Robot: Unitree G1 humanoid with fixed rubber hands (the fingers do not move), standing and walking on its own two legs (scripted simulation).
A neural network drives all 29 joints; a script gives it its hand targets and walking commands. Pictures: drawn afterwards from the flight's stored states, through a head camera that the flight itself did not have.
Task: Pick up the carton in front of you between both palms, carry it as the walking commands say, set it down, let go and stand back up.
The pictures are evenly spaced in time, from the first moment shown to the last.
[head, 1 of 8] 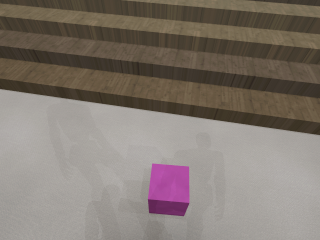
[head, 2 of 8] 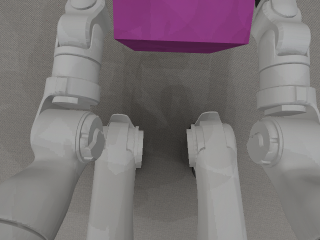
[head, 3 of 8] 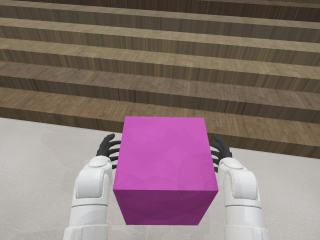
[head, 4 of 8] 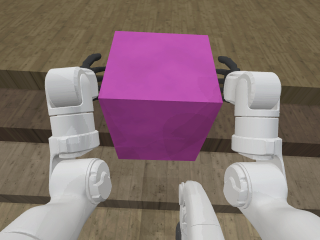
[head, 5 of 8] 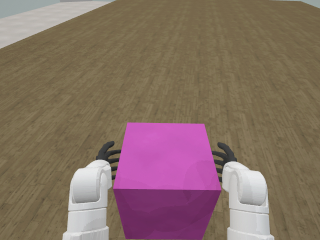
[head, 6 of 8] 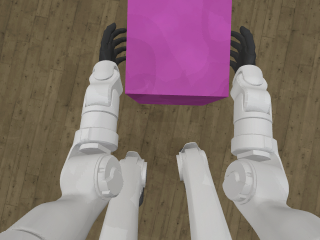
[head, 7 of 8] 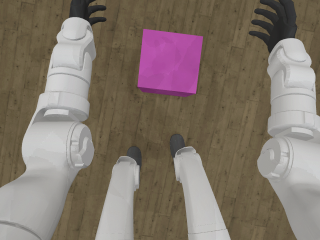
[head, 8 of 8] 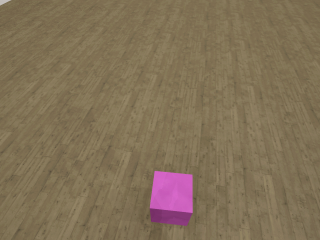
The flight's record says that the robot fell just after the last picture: no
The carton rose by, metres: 1.73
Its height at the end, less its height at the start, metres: +0.97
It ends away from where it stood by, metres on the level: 3.73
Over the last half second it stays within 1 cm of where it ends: yes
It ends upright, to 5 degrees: yes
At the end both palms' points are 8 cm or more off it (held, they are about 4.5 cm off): yes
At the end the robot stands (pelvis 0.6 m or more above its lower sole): yes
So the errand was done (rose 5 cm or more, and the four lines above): yes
